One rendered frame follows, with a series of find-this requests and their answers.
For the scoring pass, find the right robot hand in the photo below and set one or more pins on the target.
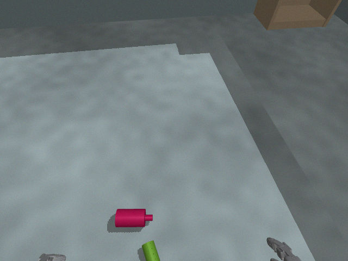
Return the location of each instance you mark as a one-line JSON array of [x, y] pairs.
[[282, 249]]

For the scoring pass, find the bookshelf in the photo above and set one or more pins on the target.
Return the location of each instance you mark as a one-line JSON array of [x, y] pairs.
[[285, 14]]

